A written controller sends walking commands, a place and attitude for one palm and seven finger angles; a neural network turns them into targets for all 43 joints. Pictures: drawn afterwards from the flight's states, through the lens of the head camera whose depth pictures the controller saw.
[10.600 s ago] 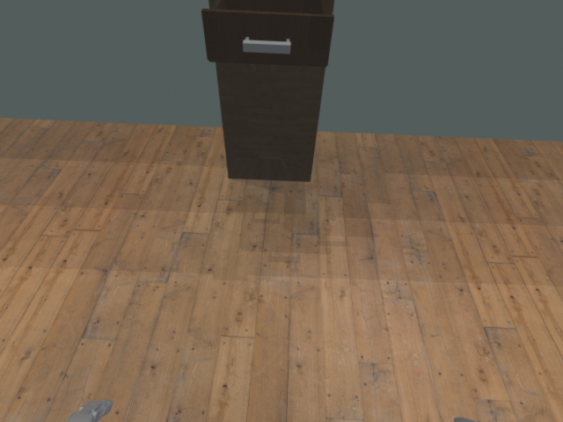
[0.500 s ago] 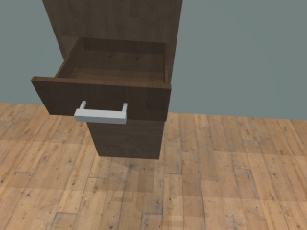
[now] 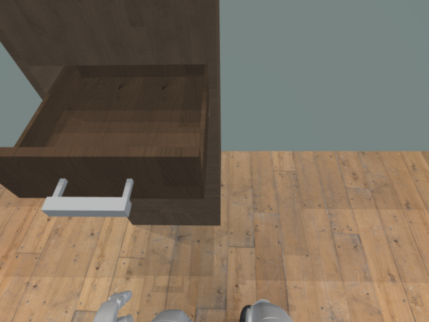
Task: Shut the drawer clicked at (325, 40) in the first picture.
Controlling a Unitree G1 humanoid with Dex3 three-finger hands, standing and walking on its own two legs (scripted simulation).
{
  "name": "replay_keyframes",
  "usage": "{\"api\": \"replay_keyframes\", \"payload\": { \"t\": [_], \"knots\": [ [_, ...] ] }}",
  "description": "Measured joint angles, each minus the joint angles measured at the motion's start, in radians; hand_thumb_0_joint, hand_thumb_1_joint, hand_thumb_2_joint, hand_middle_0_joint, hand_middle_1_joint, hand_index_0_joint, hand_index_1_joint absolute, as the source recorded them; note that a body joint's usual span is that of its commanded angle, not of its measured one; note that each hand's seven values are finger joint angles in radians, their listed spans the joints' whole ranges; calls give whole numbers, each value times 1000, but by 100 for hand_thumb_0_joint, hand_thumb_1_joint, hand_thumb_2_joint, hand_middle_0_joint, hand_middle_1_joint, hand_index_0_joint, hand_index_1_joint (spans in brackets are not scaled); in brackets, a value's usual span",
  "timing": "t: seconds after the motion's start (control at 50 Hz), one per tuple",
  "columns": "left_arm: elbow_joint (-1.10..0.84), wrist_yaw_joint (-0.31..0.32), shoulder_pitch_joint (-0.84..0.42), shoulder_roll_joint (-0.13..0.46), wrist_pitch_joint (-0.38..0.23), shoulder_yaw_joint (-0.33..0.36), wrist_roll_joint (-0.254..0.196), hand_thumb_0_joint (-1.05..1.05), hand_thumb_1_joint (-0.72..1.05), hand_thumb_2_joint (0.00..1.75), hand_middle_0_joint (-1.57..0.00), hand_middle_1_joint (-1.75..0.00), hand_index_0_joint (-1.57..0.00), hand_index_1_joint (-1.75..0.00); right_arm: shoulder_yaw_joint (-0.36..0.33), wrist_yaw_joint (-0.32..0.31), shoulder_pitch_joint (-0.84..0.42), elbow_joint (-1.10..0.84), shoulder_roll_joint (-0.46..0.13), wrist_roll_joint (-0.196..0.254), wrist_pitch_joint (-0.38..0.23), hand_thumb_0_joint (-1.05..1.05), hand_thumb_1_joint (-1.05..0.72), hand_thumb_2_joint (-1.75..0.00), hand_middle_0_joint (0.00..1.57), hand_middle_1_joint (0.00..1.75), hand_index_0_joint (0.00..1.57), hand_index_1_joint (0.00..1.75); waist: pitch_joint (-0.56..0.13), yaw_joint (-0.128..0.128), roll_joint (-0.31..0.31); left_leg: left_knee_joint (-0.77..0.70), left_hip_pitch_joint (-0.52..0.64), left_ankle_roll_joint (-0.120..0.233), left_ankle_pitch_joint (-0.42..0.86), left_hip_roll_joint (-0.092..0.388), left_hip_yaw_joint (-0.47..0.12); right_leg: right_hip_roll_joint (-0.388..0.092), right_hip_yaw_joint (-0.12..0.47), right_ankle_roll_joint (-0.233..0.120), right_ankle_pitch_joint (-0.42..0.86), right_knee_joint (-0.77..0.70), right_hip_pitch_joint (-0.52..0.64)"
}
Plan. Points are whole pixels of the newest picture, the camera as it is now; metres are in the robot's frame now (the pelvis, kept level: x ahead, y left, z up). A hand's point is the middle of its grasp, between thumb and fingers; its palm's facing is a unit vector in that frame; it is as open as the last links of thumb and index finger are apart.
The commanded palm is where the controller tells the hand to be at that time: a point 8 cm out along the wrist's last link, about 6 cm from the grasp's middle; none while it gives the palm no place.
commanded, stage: come to a stop and stand still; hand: left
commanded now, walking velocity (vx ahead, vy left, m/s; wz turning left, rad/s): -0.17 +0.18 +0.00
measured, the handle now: (91, 195) +0.31 +0.23 +0.07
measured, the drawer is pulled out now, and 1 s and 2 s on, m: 0.25 0.25 0.25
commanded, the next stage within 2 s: look again from close up in 1.00 s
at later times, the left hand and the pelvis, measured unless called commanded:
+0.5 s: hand out of the picture -0.06 +0.25 -0.16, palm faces +0.06 -0.97 -0.23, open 7.4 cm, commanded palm none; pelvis -0.04 +0.05 +0.02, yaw -1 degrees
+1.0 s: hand out of the picture -0.08 +0.19 -0.16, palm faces -0.02 -0.98 -0.17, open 7.3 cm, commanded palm none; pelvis -0.08 +0.03 +0.02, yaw -2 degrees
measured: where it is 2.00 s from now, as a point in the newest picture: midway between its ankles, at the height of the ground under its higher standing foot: outside the picture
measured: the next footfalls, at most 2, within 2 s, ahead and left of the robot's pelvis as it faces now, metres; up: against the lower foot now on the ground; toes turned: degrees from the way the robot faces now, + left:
left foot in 0.26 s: +0.00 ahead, +0.15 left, +0.00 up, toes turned +3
right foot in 0.58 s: -0.05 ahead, -0.06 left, +0.00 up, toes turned -3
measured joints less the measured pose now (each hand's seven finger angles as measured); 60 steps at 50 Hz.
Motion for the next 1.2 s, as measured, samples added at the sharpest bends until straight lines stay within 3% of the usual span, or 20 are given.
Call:
{"api": "replay_keyframes", "payload": {
  "t": [0.12,0.2,0.26,0.32,0.38,0.42,0.48,0.54,0.58,0.6,0.68,0.86,1.1,1.2],
  "knots": [
    [-8,-2,12,-7,36,8,4,0,92,90,-20,-30,-20,-30,-14,23,-106,-78,-24,-13,19,0,-91,-89,20,30,19,30,-23,35,-32,-98,-93,-22,119,7,20,-15,6,5,63,-80,8],
    [-9,-6,49,23,54,19,13,0,92,90,-20,-30,-20,-30,-11,33,-118,-103,-14,-14,12,0,-91,-89,20,30,19,30,-62,60,-57,-264,-24,-15,131,9,33,-19,9,18,98,-120,9],
    [-3,-7,91,49,70,29,10,0,91,90,-20,-30,-20,-30,-4,36,-85,-118,0,-11,-6,0,-91,-89,20,30,20,30,-105,64,-68,-527,102,0,184,7,47,-15,10,37,87,-108,-15],
    [16,-8,124,68,93,43,-2,0,91,90,-20,-30,-20,-30,5,27,-49,-111,29,-22,1,0,-91,-89,20,30,20,30,-122,56,-76,-560,97,23,264,2,46,14,77,60,-145,89,-82],
    [27,-13,168,71,95,52,6,0,91,90,-20,-30,-20,-30,19,22,-24,-82,49,-25,13,0,-91,-89,20,30,20,30,-141,64,-61,-632,103,33,300,5,43,56,126,64,-154,362,-124],
    [36,-12,202,68,81,50,8,0,91,90,-20,-30,-20,-30,25,13,-19,-64,56,-25,11,0,-92,-89,20,30,20,30,-144,73,-56,-677,104,39,329,-2,47,62,134,69,-144,442,-101],
    [63,-8,249,56,67,38,5,0,91,90,-19,-30,-19,-30,22,5,-20,-50,53,-23,-6,1,-93,-89,20,30,20,30,-140,76,-54,-713,101,47,353,-17,64,46,124,78,-195,351,-1],
    [97,-5,270,35,60,18,-2,1,91,90,-19,-30,-19,-30,21,3,-30,-45,45,-21,-25,1,-94,-89,20,30,20,30,-126,65,-47,-714,94,49,358,-27,84,30,107,83,-239,94,136],
    [115,-1,275,23,44,5,-5,1,91,90,-19,-30,-19,-30,23,6,-35,-39,41,-12,-34,1,-94,-89,20,30,20,30,-121,61,-50,-688,78,44,350,-34,101,22,110,77,-154,-96,223],
    [130,2,270,11,36,-1,-4,1,91,90,-19,-30,-19,-30,23,7,-42,-30,37,-6,-36,1,-94,-89,20,30,20,30,-117,62,-38,-672,72,40,342,-26,106,29,112,68,-177,-130,240],
    [154,3,252,-28,15,-28,-8,1,91,90,-19,-30,-20,-30,25,9,-50,2,22,-1,-30,1,-94,-89,20,30,20,30,-109,44,1,-701,103,28,368,-7,96,51,103,47,-165,-152,267],
    [172,9,225,-27,10,-42,-8,2,93,90,-20,-30,-20,-30,39,15,-38,61,43,-5,-20,1,-93,-89,20,30,20,30,-132,41,-27,-741,153,12,398,15,94,75,102,32,-130,-190,313],
    [178,4,251,-33,3,-38,-13,1,92,90,-20,-30,-20,-30,44,14,8,85,62,-8,-21,0,-91,-89,20,30,20,30,-123,38,-14,-760,138,6,421,25,87,88,97,24,-103,-220,304],
    [133,4,262,-19,-3,-48,-2,1,91,90,-20,-30,-20,-30,25,20,25,8,37,-18,-17,0,-91,-89,20,30,20,30,-112,23,22,-654,62,11,374,31,69,89,79,23,-140,-150,252]
  ]
}}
